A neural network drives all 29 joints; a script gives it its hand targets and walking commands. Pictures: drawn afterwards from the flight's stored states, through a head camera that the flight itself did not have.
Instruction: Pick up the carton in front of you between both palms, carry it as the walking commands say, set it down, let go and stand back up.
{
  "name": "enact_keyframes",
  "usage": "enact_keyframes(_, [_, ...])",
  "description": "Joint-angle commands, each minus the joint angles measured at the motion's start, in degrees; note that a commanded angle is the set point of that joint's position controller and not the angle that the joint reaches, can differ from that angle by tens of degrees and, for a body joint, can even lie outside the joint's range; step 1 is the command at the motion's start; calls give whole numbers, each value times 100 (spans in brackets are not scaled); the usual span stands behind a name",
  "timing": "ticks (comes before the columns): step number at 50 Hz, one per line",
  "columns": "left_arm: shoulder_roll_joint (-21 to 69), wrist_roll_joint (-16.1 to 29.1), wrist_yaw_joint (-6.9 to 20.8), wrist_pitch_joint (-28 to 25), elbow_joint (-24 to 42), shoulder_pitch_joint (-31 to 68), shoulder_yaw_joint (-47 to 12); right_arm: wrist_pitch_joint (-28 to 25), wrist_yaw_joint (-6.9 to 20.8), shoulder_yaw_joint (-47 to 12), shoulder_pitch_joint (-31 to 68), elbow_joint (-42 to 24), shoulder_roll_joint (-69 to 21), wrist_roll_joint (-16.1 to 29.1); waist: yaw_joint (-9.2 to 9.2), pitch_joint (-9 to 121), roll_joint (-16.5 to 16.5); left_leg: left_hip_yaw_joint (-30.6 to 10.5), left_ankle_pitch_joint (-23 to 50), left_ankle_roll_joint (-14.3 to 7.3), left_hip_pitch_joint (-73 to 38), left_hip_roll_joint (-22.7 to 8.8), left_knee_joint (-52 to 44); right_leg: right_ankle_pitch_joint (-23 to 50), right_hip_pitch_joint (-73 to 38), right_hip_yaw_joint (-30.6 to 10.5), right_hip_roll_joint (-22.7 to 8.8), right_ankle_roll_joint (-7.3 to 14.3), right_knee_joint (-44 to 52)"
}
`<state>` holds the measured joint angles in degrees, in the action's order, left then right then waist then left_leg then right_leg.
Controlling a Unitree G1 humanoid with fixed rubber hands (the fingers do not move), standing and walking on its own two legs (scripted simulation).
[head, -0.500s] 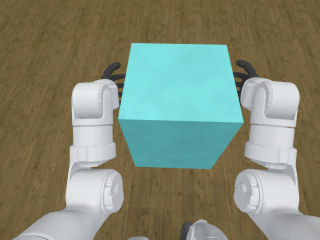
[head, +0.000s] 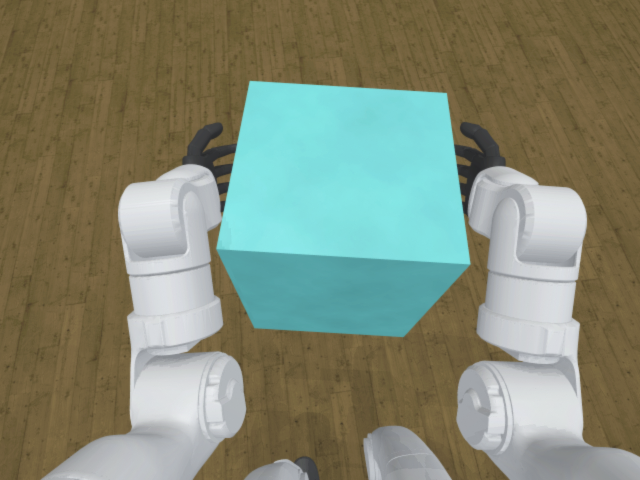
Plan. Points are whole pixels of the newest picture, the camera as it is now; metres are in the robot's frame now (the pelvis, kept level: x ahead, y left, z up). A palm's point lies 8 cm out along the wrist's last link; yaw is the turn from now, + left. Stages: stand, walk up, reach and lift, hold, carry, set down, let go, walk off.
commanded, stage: carry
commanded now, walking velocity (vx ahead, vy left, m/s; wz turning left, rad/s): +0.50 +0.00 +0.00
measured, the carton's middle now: (337, 226) +0.39 -0.03 +0.06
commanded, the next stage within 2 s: none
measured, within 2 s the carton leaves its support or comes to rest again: neither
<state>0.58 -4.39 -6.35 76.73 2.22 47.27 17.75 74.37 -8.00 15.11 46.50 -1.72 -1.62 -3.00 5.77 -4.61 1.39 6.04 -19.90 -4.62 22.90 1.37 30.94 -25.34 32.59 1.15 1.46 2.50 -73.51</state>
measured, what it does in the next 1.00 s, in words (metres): climbs: right foot, then left foot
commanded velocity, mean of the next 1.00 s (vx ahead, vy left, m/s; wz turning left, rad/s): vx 0.50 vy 0.00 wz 0.00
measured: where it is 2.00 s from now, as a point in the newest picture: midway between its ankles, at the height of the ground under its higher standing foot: (307, 154)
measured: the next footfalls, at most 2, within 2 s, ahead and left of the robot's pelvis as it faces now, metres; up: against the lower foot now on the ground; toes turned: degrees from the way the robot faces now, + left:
right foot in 0.22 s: +0.32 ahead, -0.11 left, +0.03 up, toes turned -4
left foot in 0.64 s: +0.57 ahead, +0.09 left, +0.05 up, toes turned +6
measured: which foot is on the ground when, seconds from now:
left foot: down 0.00-0.24, up 0.26-0.62, down 0.64-1.00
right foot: up 0.00-0.20, down 0.22-0.66, up 0.68-1.00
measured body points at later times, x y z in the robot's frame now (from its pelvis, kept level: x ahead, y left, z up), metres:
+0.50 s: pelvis +0.31 -0.04 +0.03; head +0.36 -0.04 +0.48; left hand +0.68 +0.16 +0.18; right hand +0.72 -0.14 +0.18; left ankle +0.37 +0.09 -0.63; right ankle +0.28 -0.11 -0.71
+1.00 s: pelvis +0.61 -0.01 +0.06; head +0.66 -0.01 +0.50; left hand +1.02 +0.12 +0.22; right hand +1.00 -0.18 +0.22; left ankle +0.53 +0.08 -0.68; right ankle +0.74 -0.12 -0.64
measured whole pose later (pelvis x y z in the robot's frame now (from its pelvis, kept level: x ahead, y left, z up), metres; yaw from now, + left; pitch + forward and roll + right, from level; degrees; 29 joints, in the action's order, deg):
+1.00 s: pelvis +0.61 -0.01 +0.06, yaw +0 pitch +6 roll -1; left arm 0.1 -5.0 -7.4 76.9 0.2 48.0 16.6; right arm 74.4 -8.9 15.5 48.4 1.9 -0.3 -1.4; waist 4.0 0.5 0.8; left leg 5.7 -27.4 -1.8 11.3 -1.0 27.2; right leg -17.9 38.6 5.1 -1.0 1.9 -42.0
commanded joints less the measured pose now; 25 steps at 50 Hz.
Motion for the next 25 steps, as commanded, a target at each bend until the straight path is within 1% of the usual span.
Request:
enact_keyframes(1, [5310,1750,960,-247,323,3903,-3555,-6,1472,-4164,4911,-919,-6228,3091,-28,3664,331,-2259,3652,-859,-4152,-1676,-478,89,1452,-99,-203,-23,610])
enact_keyframes(3, [5108,1597,855,-271,326,3834,-3498,4,1477,-4141,4978,-936,-6102,3157,-47,3542,372,-1917,3646,-939,-3979,-1608,-580,89,1411,78,-184,-69,1280])
enact_keyframes(4, [5021,1534,818,-264,291,3785,-3492,19,1479,-4112,4921,-834,-6033,3152,-78,3431,416,-1685,3528,-915,-3722,-1523,-659,197,1215,173,-172,-76,1770])
enact_keyframes(6, [4896,1472,786,-220,161,3764,-3508,58,1491,-4027,4713,-493,-5903,3086,-128,3190,636,-1183,3538,-734,-3089,-1360,-765,686,516,455,-73,-47,2761])
enact_keyframes(7, [4859,1484,790,-190,71,3759,-3517,81,1498,-3962,4614,-294,-5838,3032,-163,3101,738,-938,3633,-632,-2836,-1278,-754,839,123,691,36,-22,3173])
enact_keyframes(8, [4855,1528,809,-156,-33,3785,-3533,103,1502,-3893,4522,-88,-5788,2960,-237,3071,825,-743,4015,-533,-2596,-1238,-612,900,-365,928,186,32,3490])
enact_keyframes(9, [4893,1591,842,-131,-169,3805,-3546,124,1503,-3816,4422,118,-5744,2875,-397,3154,824,-517,4662,-403,-2375,-1207,-200,1132,-1053,1125,353,107,3804])
enact_keyframes(10, [4962,1688,893,-117,-327,3836,-3543,152,1504,-3746,4317,305,-5738,2800,-679,3438,608,-171,5035,-171,-2021,-1073,557,1436,-2259,1289,476,217,4261])
enact_keyframes(11, [5036,1791,954,-113,-466,3773,-3524,167,1504,-3663,4315,450,-5687,2716,-1024,3822,374,-24,4107,46,-1225,-921,1456,1219,-3638,775,128,344,4241])
enact_keyframes(12, [5058,1883,1006,-123,-529,3798,-3485,193,1508,-3567,4327,577,-5718,2637,-1134,4193,-794,17,1892,278,164,-422,2961,426,-4665,-1981,-1494,847,4688])
enact_keyframes(13, [5228,1968,1058,-148,-626,3951,-3525,208,1505,-3451,4379,644,-5769,2520,-1127,4083,-2003,-421,-913,372,1557,498,4286,1563,-5140,-3995,-2071,1580,5378])
enact_keyframes(14, [5469,2182,1122,-132,-476,4154,-3604,187,1478,-3366,4448,693,-5840,2423,-1030,3841,-1418,-917,-937,179,2139,122,5192,2093,-5100,-3606,-2097,1678,5017])
enact_keyframes(15, [5804,2450,1191,-145,-302,4427,-3736,168,1434,-3260,4409,661,-5831,2343,-1103,3648,-695,-880,-765,132,2375,-28,5358,2813,-4811,-2988,-1919,1563,4766])
enact_keyframes(16, [6040,2701,1244,-168,-50,4808,-3846,148,1373,-3188,4399,588,-5868,2251,-1057,3495,-268,-834,-520,122,2421,-191,5100,2982,-4501,-2486,-1799,1306,4757])
enact_keyframes(17, [6232,2933,1278,-187,171,5138,-3933,133,1305,-3102,4398,523,-5862,2148,-973,3439,-319,-842,-336,108,2387,-297,4757,2894,-4309,-2189,-1688,1128,4826])
enact_keyframes(18, [6358,3105,1297,-203,356,5352,-4013,111,1232,-3040,4351,448,-5826,2043,-932,3490,-355,-815,-247,114,2264,-320,4497,2690,-4209,-1989,-1625,1021,4900])
enact_keyframes(19, [6408,3221,1306,-215,502,5464,-4039,92,1165,-2989,4290,375,-5757,1953,-935,3507,-440,-733,-243,129,2252,-303,4302,2641,-4161,-1919,-1623,999,4958])
enact_keyframes(21, [6369,3313,1298,-215,657,5503,-4039,62,1049,-2941,4146,309,-5587,1773,-962,3485,-520,-567,-329,172,2382,-305,3875,2750,-4166,-1705,-1650,1100,5061])
enact_keyframes(23, [6244,3327,1279,-199,731,5461,-4031,60,965,-2961,4107,227,-5406,1642,-1019,3408,-579,-425,-297,221,2451,-351,3159,2843,-4211,-1440,-1642,1179,5148])
enact_keyframes(25, [6108,3259,1275,-161,581,5241,-3981,95,923,-3015,3985,287,-5285,1554,-1071,3268,-712,-265,-9,240,2155,-341,2279,3108,-4072,-1053,-1521,1080,5139])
